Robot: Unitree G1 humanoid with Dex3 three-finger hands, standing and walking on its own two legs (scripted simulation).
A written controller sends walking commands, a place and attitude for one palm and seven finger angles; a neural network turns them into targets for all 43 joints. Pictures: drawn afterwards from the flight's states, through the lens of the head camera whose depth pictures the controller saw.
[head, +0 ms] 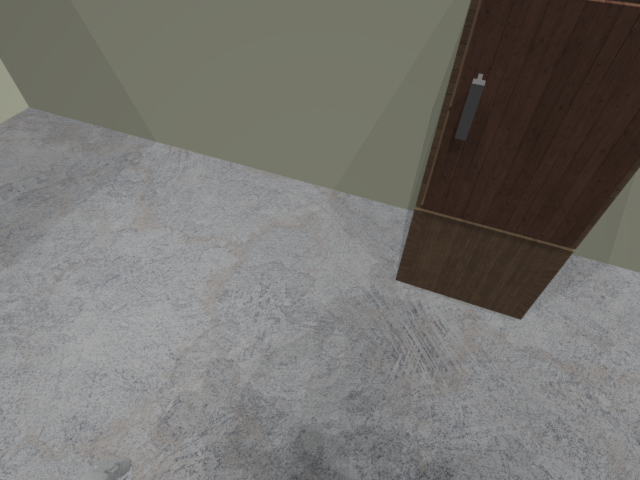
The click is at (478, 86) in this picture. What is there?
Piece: cupboard door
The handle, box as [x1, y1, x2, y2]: [455, 73, 485, 140]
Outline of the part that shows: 482,74 479,73 476,79 473,78 455,138 464,140 466,138 485,80 481,79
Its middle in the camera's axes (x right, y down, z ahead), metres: +0.35 -0.31 +0.90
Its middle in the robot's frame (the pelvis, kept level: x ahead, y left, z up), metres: +0.90 -0.31 +0.02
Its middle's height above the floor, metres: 0.79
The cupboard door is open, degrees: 0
